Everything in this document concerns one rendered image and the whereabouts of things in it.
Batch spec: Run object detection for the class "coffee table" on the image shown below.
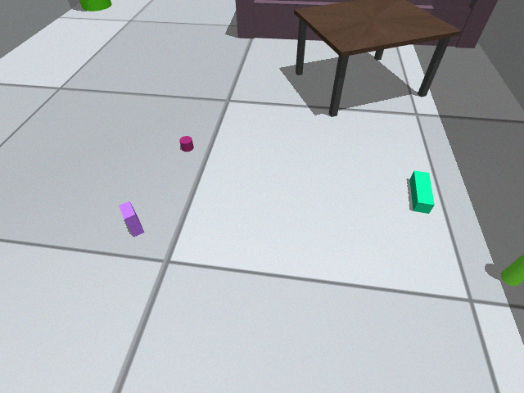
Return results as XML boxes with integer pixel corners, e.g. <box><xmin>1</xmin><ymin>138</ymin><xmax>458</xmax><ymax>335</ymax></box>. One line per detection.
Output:
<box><xmin>294</xmin><ymin>0</ymin><xmax>462</xmax><ymax>117</ymax></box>

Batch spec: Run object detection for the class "sofa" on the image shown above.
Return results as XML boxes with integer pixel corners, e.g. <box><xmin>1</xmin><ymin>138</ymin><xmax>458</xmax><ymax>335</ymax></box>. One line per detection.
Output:
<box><xmin>236</xmin><ymin>0</ymin><xmax>498</xmax><ymax>48</ymax></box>

